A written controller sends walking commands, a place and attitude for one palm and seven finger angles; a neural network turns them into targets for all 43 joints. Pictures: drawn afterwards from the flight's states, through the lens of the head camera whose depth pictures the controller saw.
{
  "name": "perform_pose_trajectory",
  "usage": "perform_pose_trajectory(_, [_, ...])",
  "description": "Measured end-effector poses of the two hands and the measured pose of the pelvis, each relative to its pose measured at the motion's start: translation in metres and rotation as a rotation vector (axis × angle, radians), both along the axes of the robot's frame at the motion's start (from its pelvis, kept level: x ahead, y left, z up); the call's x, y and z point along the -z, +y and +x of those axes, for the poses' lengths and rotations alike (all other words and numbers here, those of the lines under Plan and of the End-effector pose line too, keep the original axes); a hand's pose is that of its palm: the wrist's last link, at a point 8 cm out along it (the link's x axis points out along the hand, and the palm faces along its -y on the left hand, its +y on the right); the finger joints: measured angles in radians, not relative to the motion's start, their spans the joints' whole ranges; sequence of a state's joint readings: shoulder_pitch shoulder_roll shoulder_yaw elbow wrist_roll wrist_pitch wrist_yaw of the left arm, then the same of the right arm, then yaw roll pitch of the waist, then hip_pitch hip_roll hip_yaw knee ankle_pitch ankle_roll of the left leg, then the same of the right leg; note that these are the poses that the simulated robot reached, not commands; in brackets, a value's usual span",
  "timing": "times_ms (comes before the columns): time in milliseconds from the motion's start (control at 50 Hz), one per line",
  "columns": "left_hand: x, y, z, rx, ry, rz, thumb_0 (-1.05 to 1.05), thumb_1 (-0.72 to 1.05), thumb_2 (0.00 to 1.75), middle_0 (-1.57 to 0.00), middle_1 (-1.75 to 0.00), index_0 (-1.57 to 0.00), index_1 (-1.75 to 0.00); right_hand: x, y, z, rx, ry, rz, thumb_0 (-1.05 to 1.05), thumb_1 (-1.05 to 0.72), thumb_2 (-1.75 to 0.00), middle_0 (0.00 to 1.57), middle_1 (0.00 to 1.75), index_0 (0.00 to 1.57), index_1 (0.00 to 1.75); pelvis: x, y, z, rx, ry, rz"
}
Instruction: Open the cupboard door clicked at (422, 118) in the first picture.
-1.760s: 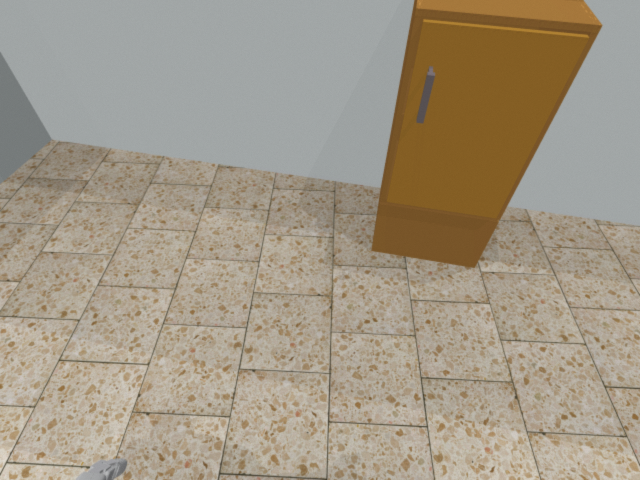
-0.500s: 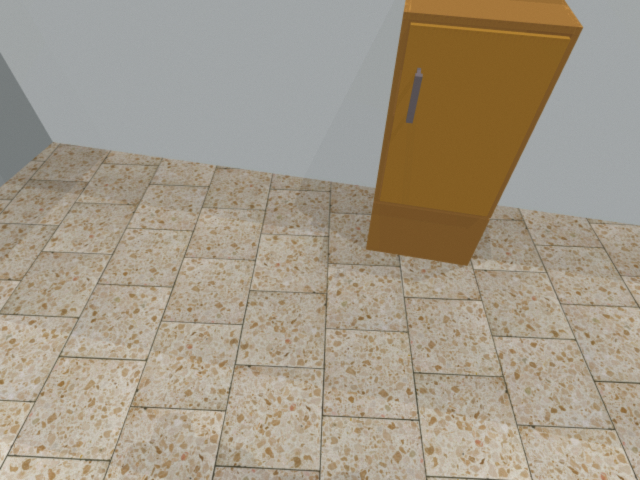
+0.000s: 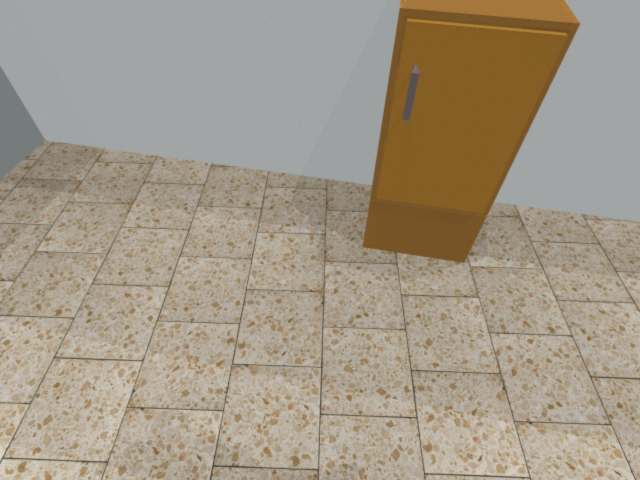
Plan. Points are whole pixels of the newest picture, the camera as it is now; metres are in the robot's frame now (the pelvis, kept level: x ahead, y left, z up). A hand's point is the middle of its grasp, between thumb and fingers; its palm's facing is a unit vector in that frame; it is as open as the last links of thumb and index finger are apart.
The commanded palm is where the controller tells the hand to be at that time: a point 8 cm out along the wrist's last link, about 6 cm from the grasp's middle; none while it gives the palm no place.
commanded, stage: walk to a spot facing it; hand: left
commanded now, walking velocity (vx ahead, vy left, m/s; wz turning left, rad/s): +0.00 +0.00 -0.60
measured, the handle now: (410, 92) +1.07 -0.18 -0.05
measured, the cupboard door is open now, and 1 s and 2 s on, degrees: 0 0 0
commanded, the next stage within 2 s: turn to face it in 1.58 s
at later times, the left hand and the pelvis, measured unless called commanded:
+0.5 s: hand out of the picture +0.05 +0.16 -0.16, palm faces -0.18 -0.95 -0.25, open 7.3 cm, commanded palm none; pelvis -0.03 -0.03 -0.01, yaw -14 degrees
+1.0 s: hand (231, 446) +0.20 +0.15 -0.17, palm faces -0.48 -0.85 -0.20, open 7.4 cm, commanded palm none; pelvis +0.02 +0.00 +0.00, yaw -32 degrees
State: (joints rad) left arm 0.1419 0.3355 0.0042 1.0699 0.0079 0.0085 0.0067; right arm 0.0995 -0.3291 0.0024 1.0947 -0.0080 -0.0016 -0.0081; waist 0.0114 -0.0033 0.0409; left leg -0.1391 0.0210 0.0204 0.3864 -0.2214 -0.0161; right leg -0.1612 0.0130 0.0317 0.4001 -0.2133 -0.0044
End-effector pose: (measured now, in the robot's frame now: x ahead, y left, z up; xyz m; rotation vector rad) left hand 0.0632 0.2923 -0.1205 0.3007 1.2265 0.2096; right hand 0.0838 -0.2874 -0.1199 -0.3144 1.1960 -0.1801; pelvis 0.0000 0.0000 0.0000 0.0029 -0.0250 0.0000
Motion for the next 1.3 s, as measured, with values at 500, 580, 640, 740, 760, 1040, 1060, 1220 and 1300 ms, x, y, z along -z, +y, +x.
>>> perform_pose_trajectory(500, [0.011, -0.087, -0.013, 0.163, 0.087, -0.085, 0.0, 0.9, 0.9, -0.2, -0.3, -0.21, -0.3, 0.027, 0.001, -0.098, 0.294, 0.018, 0.12, 0.0, -0.9, -0.9, 0.2, 0.3, 0.2, 0.3, 0.006, -0.025, -0.031, 0.252, 0.036, 0.035])
perform_pose_trajectory(580, [0.011, -0.081, -0.002, 0.201, 0.075, -0.085, 0.0, 0.9, 0.9, -0.2, -0.3, -0.21, -0.3, 0.02, 0.0, -0.104, 0.329, -0.011, 0.092, 0.0, -0.9, -0.9, 0.2, 0.3, 0.2, 0.3, 0.004, -0.019, -0.033, 0.298, 0.045, 0.03])
perform_pose_trajectory(640, [0.013, -0.072, 0.009, 0.227, 0.061, -0.088, 0.0, 0.9, 0.9, -0.2, -0.3, -0.21, -0.3, 0.013, 0.003, -0.106, 0.345, -0.038, 0.071, 0.0, -0.9, -0.9, 0.2, 0.3, 0.2, 0.3, 0.004, -0.011, -0.033, 0.328, 0.051, 0.023])
perform_pose_trajectory(740, [0.022, -0.053, 0.035, 0.28, 0.042, -0.104, 0.0, 0.9, 0.9, -0.2, -0.3, -0.21, -0.3, 0.002, 0.019, -0.112, 0.385, -0.099, 0.031, 0.0, -0.9, -0.9, 0.2, 0.3, 0.2, 0.3, 0.008, 0.008, -0.025, 0.385, 0.065, 0.006])
perform_pose_trajectory(760, [0.024, -0.05, 0.042, 0.293, 0.041, -0.108, 0.0, 0.9, 0.9, -0.2, -0.3, -0.21, -0.3, 0.001, 0.023, -0.116, 0.4, -0.11, 0.018, 0.0, -0.9, -0.9, 0.2, 0.3, 0.2, 0.3, 0.01, 0.012, -0.023, 0.394, 0.065, -0.001])
perform_pose_trajectory(1040, [0.02, -0.121, 0.17, 0.573, 0.015, -0.161, 0.01, 0.91, 0.9, -0.19, -0.3, -0.2, -0.3, 0.003, 0.104, -0.225, 0.72, 0.148, 0.1, 0.0, -0.9, -0.9, 0.2, 0.3, 0.2, 0.3, 0.003, -0.005, 0.026, 0.593, 0.038, -0.02])
perform_pose_trajectory(1060, [0.022, -0.136, 0.179, 0.602, 0.02, -0.168, 0.01, 0.91, 0.9, -0.19, -0.3, -0.2, -0.3, 0.004, 0.11, -0.231, 0.749, 0.174, 0.117, 0.0, -0.9, -0.9, 0.2, 0.3, 0.2, 0.3, 0.004, -0.01, 0.03, 0.609, 0.037, -0.02])
perform_pose_trajectory(1220, [0.039, -0.29, 0.26, 0.838, -0.061, -0.235, 0.01, 0.91, 0.9, -0.19, -0.3, -0.2, -0.3, 0.023, 0.138, -0.265, 0.968, 0.383, 0.274, 0.0, -0.9, -0.9, 0.2, 0.3, 0.2, 0.3, 0.03, -0.075, 0.062, 0.719, 0.032, -0.009])
perform_pose_trajectory(1300, [0.039, -0.331, 0.277, 0.859, -0.119, -0.245, 0.0, 0.91, 0.9, -0.2, -0.3, -0.2, -0.3, 0.034, 0.102, -0.247, 1.008, 0.36, 0.276, 0.0, -0.9, -0.9, 0.2, 0.3, 0.2, 0.3, 0.034, -0.103, 0.073, 0.752, 0.01, -0.013])
